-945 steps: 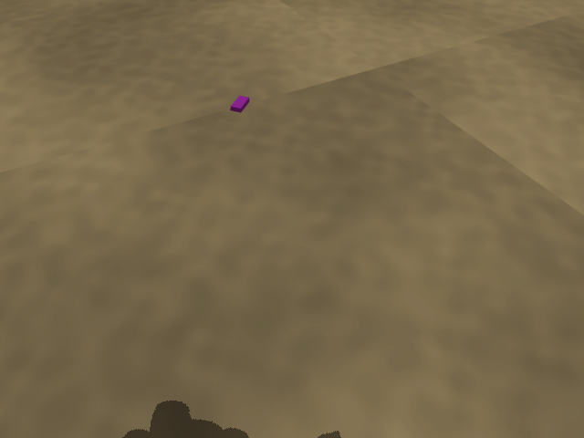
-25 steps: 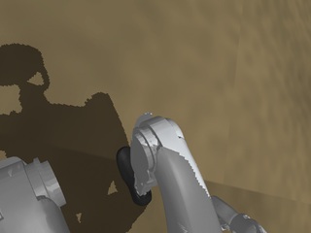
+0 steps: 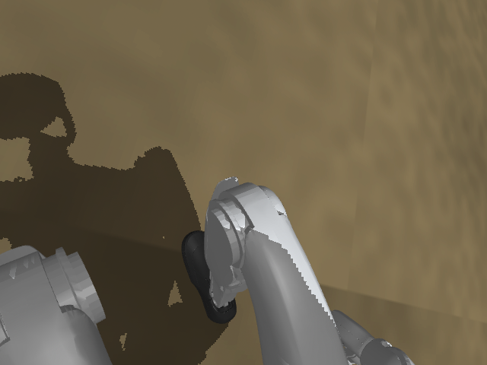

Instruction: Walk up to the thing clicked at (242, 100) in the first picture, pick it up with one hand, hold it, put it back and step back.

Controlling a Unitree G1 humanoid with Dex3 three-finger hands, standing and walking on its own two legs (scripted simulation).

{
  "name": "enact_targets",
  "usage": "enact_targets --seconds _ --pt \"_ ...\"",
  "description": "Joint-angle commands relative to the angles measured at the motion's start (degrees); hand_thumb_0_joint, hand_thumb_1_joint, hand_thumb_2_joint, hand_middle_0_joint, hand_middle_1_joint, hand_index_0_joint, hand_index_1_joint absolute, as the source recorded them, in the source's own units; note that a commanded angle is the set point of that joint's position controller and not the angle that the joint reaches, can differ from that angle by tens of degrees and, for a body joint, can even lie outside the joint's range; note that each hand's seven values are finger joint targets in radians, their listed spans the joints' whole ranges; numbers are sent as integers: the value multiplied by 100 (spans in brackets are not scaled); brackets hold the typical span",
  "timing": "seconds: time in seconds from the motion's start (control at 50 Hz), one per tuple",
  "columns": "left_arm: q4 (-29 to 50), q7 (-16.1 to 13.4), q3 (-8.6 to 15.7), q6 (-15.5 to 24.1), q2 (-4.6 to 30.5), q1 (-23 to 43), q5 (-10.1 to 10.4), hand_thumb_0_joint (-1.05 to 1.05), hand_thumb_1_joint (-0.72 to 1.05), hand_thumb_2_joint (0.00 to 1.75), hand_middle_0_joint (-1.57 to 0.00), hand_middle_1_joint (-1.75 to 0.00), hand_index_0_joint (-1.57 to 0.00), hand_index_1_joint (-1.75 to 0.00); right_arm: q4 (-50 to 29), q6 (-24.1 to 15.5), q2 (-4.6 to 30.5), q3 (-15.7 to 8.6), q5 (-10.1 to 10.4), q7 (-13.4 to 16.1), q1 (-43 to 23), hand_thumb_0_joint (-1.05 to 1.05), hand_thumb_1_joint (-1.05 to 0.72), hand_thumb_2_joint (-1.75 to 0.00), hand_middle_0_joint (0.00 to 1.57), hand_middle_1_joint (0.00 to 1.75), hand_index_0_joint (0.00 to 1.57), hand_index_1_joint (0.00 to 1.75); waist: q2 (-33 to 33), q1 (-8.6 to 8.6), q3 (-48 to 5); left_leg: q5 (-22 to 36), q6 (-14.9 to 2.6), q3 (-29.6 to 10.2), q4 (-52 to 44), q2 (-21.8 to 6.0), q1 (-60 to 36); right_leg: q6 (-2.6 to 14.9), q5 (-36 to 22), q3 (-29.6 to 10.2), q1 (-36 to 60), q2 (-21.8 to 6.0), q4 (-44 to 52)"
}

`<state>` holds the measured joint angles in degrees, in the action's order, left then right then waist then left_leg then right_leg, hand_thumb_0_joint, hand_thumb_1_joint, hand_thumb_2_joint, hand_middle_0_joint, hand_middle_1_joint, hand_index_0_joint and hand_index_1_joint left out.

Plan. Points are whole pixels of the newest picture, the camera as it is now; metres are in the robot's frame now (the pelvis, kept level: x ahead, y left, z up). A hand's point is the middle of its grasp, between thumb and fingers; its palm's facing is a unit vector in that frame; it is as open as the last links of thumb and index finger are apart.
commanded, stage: close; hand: left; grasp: from above
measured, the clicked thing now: out of the picture +0.44 +0.38 -0.29
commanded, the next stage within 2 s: settle in 0.80 s
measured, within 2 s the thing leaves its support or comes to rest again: leaves its support in 1.28 s
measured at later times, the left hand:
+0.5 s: hand out of the picture +0.42 +0.37 -0.26, palm faces -0.45 -0.18 -0.88, open 10.0 cm
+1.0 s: hand out of the picture +0.43 +0.37 -0.25, palm faces -0.44 -0.19 -0.88, open 9.2 cm
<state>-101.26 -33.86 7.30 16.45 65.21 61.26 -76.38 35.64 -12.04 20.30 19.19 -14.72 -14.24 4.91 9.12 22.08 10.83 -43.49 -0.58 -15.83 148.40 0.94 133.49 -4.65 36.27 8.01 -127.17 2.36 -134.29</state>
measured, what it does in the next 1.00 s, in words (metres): stands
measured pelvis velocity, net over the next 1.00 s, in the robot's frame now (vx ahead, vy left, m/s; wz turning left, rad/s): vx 0.00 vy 0.00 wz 0.00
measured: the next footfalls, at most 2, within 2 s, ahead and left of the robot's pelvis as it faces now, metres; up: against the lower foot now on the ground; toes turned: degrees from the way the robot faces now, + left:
none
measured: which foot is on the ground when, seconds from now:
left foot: down 0.00-1.00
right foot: down 0.00-1.00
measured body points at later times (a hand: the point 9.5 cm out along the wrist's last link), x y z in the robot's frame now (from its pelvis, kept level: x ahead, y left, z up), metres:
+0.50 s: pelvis +0.00 +0.00 +0.00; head +0.27 +0.16 +0.32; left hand +0.44 +0.37 -0.21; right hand +0.07 -0.25 -0.04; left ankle +0.05 +0.12 -0.27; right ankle +0.13 -0.14 -0.27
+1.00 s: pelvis +0.00 +0.00 +0.00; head +0.27 +0.15 +0.32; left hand +0.45 +0.37 -0.20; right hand +0.07 -0.25 -0.04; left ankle +0.05 +0.12 -0.27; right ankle +0.13 -0.14 -0.27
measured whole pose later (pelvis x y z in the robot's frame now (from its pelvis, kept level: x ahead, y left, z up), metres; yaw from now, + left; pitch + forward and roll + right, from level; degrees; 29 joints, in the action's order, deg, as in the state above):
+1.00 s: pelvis +0.00 +0.00 +0.00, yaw +0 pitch +27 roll -17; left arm -99.4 -32.9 8.2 16.6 65.2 60.7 -75.5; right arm 34.2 -10.7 20.5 19.3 -14.8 -13.7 4.8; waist 8.7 21.8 11.1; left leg -42.9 -0.9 -15.6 148.0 0.8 133.8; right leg -4.5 35.7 8.1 -127.3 2.1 -133.8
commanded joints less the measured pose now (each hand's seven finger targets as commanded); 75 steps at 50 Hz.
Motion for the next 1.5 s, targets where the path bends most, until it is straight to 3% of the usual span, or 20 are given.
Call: enact_targets --seconds 0.0,0.08,0.1,0.16,0.24,0.3,0.38,0.44,0.5,0.58,0.66,0.78,0.96,1.14,1.18,1.22,1.24,1.26,1.32,1.48 --pt "518 -233 27 29 1215 1112 108 0 -13 71 -35 -79 -36 -78 147 13 2045 -649 12 63 1019 0 -89 -90 20 30 20 30 -3247 287 -3446 1748 110 488 -1819 -281 -2847 507 -1473 809 1745 175 765" --pt "563 -250 -12 72 1212 1253 143 0 -6 66 -39 -78 -41 -76 118 20 2079 -668 31 87 1055 0 -89 -90 20 30 20 30 -3169 332 -3330 1582 101 485 -1867 -271 -2728 505 -1400 796 1778 153 793" --pt "556 -262 107 72 1317 1253 121 0 -5 65 -39 -77 -42 -75 112 30 2053 -637 30 87 1050 0 -89 -90 20 30 20 30 -3275 255 -3497 1700 120 428 -1894 -281 -2838 517 -1438 822 1785 158 781" --pt "354 -221 -31 50 1115 1102 89 0 0 61 -42 -76 -46 -72 78 6 1948 -530 7 32 949 0 -89 -90 20 30 20 30 -3278 293 -3301 1722 149 370 -1869 -301 -2902 499 -1405 858 1601 120 658" --pt "818 -329 169 93 1543 1430 32 0 7 57 -47 -74 -51 -70 68 38 2109 -662 19 110 1023 0 -89 -90 20 30 20 30 -3532 196 -3712 1737 138 470 -1934 -279 -3020 539 -1460 785 1816 154 741" --pt "283 -287 -8 18 1156 964 81 0 8 54 -48 -70 -52 -66 65 1 1993 -573 -9 69 941 0 -89 -90 20 30 20 30 -3120 315 -3171 1453 109 509 -1884 -277 -2632 497 -1290 803 1759 169 814" --pt "566 -220 -5 0 1250 1231 111 0 14 54 -53 -69 -57 -65 105 -25 2065 -660 26 89 1013 0 -89 -90 20 30 20 30 -3276 302 -3320 1574 106 512 -1860 -281 -2784 503 -1361 758 1731 149 809" --pt "366 -201 5 -6 1175 1012 178 0 23 51 -59 -67 -64 -63 54 -9 2002 -558 14 80 1022 0 -89 -90 20 30 20 30 -3048 309 -3373 1643 78 495 -1831 -269 -2702 486 -1415 789 1862 162 855" --pt "460 -206 143 16 1464 1142 152 0 30 49 -64 -67 -69 -62 42 16 2052 -588 14 124 1005 0 -89 -90 20 30 20 30 -3254 218 -3436 1534 121 442 -1940 -279 -2777 519 -1312 804 1825 136 811" --pt "430 -120 5 -9 1208 992 217 0 35 45 -68 -64 -74 -58 0 38 1965 -555 18 119 944 0 -89 -90 20 30 20 30 -3093 255 -3255 1429 89 498 -1883 -266 -2575 502 -1252 775 1809 156 844" --pt "737 -101 122 -1 1410 1130 172 0 44 47 -76 -61 -81 -56 23 70 2081 -638 47 106 1026 0 -89 -90 20 30 20 30 -3470 163 -3574 1881 160 384 -1922 -290 -3037 525 -1456 817 1631 128 709" --pt "444 -40 64 1 1209 899 174 0 54 48 -86 -56 -89 -53 -16 95 1979 -568 13 68 996 0 -89 -90 20 30 20 30 -3169 214 -3304 1730 117 473 -1844 -275 -2746 511 -1405 788 1718 152 771" --pt "746 -15 163 40 1332 1063 192 0 68 48 -103 -53 -106 -50 -14 152 2030 -640 6 106 1064 0 -90 -90 20 30 20 30 -3276 187 -3422 1587 130 429 -1957 -265 -2797 524 -1273 791 1645 124 779" --pt "1361 33 422 -81 1405 914 206 0 78 52 -114 -46 -115 -46 22 197 1991 -878 71 123 1115 0 -90 -90 20 30 20 30 -3706 -103 -4168 2111 151 608 -1914 -237 -3192 570 -1614 716 1853 145 786" --pt "1725 68 448 -94 1400 1130 183 0 79 49 -115 -45 -116 -44 39 200 2007 -935 75 102 1180 0 -90 -90 20 30 20 30 -3877 -40 -4167 2181 167 646 -1913 -223 -3236 598 -1671 717 1795 121 793" --pt "2010 103 618 -101 1544 1030 186 0 79 52 -118 -43 -117 -44 34 224 2008 -1035 138 120 1111 0 -90 -90 20 30 20 30 -3981 -222 -4348 2128 183 689 -1926 -200 -3224 657 -1571 685 1732 103 775" --pt "2491 153 497 -73 1329 1285 227 0 82 53 -119 -44 -119 -44 -50 218 1957 -1064 159 113 1099 0 -90 -90 20 30 20 30 -4086 -198 -4552 2206 189 689 -1938 -203 -3409 661 -1643 676 1720 92 785" --pt "2740 172 568 -68 1360 1264 247 0 85 53 -121 -44 -121 -44 -27 236 1956 -1128 185 111 1094 0 -90 -90 20 30 20 30 -4281 -275 -4768 2276 211 704 -1992 -193 -3575 674 -1692 666 1781 75 790" --pt "3005 303 520 -122 1084 970 355 0 88 51 -121 -44 -122 -43 129 286 1830 -1293 303 64 1181 0 -90 -90 20 30 20 30 -4393 -443 -4979 2297 206 796 -2060 -174 -3659 682 -1689 594 1657 53 773" --pt "2726 938 71 -460 43 1095 487 0 93 50 -123 -44 -125 -42 185 453 1680 -1640 516 22 1377 0 -89 -90 20 30 20 30 -3676 -431 -4502 1617 124 748 -2439 -85 -3210 667 -1163 471 975 -60 960"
